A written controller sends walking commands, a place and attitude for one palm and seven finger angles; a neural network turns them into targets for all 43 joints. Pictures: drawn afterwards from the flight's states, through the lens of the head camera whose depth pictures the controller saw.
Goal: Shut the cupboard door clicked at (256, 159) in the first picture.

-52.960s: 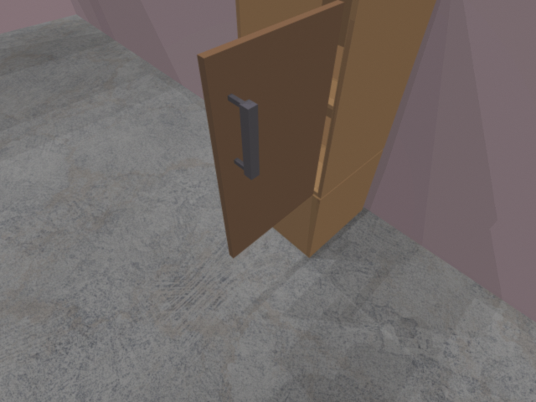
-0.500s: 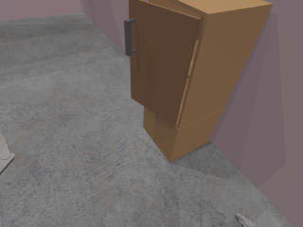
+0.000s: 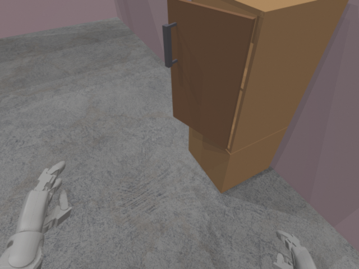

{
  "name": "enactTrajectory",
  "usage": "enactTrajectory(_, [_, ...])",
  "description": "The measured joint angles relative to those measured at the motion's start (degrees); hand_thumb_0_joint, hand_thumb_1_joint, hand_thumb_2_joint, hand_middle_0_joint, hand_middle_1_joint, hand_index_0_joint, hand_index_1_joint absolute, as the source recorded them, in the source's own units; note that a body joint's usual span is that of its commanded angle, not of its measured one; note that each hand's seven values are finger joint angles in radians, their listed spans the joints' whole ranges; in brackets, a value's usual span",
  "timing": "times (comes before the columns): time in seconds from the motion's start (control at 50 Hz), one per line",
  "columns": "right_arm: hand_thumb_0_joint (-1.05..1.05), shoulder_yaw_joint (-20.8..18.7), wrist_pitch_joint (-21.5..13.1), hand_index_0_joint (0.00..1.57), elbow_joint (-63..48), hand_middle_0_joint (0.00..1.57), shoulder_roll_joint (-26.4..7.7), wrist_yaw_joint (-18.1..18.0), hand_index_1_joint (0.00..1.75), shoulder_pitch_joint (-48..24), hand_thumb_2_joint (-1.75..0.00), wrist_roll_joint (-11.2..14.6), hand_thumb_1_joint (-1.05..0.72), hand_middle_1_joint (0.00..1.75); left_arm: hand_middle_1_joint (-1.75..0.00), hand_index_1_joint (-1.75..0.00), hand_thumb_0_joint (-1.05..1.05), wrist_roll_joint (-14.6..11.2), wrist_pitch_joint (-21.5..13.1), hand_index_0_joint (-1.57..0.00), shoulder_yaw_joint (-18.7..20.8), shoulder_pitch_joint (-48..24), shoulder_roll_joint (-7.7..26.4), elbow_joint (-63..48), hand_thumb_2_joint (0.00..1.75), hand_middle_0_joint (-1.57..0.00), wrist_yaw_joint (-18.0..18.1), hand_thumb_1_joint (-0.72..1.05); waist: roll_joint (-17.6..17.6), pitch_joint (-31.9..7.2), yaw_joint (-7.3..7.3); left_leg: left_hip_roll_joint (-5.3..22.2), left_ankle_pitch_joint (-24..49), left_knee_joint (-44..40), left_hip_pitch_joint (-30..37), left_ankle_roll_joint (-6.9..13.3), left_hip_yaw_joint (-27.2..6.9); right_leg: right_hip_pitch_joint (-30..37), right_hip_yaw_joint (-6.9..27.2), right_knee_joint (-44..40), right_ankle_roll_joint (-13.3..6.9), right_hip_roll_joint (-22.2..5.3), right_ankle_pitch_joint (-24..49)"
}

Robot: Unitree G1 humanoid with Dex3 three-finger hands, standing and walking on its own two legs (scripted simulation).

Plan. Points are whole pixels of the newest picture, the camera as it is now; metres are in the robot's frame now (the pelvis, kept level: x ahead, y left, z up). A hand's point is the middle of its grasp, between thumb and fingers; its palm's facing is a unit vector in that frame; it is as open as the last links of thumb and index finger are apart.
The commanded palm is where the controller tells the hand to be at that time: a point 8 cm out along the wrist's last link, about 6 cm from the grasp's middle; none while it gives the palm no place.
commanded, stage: let the arm hang, fingers relaxed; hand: left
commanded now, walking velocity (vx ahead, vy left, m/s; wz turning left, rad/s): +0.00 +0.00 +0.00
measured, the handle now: (171, 45) +0.92 +0.10 +0.09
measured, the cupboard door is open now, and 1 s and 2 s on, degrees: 18 18 18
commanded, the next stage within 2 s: look to check the result in 1.00 s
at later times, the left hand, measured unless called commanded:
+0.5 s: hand out of the picture -0.07 +0.20 -0.16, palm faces -0.01 -0.97 -0.23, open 7.3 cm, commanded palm none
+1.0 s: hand out of the picture -0.03 +0.16 -0.17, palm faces +0.00 -0.99 -0.15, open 7.4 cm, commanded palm none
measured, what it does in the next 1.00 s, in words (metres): stands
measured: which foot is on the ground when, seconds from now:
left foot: down 0.00-1.00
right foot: down 0.00-1.00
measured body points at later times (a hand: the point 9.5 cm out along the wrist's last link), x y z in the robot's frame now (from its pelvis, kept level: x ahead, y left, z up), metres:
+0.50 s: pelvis -0.02 +0.01 +0.01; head +0.00 +0.01 +0.46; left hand -0.07 +0.25 -0.14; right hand -0.04 -0.21 -0.15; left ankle +0.03 +0.11 -0.73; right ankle -0.03 -0.11 -0.73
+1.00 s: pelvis -0.01 +0.01 +0.01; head -0.02 +0.02 +0.46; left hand -0.03 +0.21 -0.15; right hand -0.04 -0.20 -0.15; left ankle +0.03 +0.11 -0.73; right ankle -0.03 -0.11 -0.73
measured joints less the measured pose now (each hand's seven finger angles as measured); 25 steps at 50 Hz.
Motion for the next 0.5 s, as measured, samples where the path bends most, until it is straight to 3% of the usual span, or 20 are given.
enactTrajectory(0.08, [0.01,0.12,2.85,0.21,2.88,0.21,-0.73,0.35,0.30,-1.79,-0.90,-0.92,-0.90,0.30,-0.30,-0.30,0.00,0.72,5.65,-0.19,-8.17,-4.49,-5.05,24.91,0.90,-0.20,-2.49,0.90,-0.10,1.47,-1.57,-0.77,0.01,0.82,-0.32,0.56,0.41,-1.10,0.34,2.45,0.38,-0.90,-0.79])
enactTrajectory(0.16, [0.01,0.81,4.38,0.20,6.42,0.20,1.54,0.30,0.30,0.06,-0.90,-1.58,-0.90,0.30,-0.30,-0.30,0.01,0.83,7.25,-0.20,-12.45,-3.48,-10.44,41.06,0.90,-0.20,-2.98,0.90,-3.27,4.02,-2.52,-0.82,1.11,-0.97,1.27,0.43,0.59,0.14,0.51,1.24,0.35,-0.86,0.06])
enactTrajectory(0.2, [0.01,0.99,4.85,0.20,9.16,0.20,3.03,0.12,0.30,1.99,-0.90,-1.62,-0.90,0.30,-0.30,-0.30,-0.01,0.04,6.39,-0.20,-10.57,-2.76,-11.58,45.65,0.90,-0.21,-1.52,0.96,-4.63,4.92,-2.15,-0.56,1.84,-2.06,1.76,0.25,0.02,1.17,-0.07,-0.61,0.13,-0.46,1.04])
enactTrajectory(0.3, [0.01,0.68,5.97,0.20,16.12,0.20,5.84,-0.37,0.30,6.28,-0.90,-1.56,-0.90,0.30,-0.30,-0.30,-0.03,0.57,5.32,-0.21,-9.85,-0.78,-9.41,53.82,0.90,-0.21,-1.82,1.00,-4.89,5.73,-0.80,0.01,3.28,-4.51,3.16,-0.01,-0.77,3.78,-0.80,-5.40,-0.25,0.39,3.60])
enactTrajectory(0.5, [0.01,-0.15,5.40,0.20,22.54,0.20,8.10,-1.02,0.30,10.22,-0.90,-0.89,-0.90,0.30,-0.30,-0.30,0.00,0.47,4.59,-0.20,-10.61,2.97,-10.77,63.38,0.90,-0.20,-1.55,0.93,-1.91,5.21,-1.17,-0.63,4.77,-8.11,5.84,0.77,0.93,5.50,0.79,-8.16,0.56,-0.21,5.31])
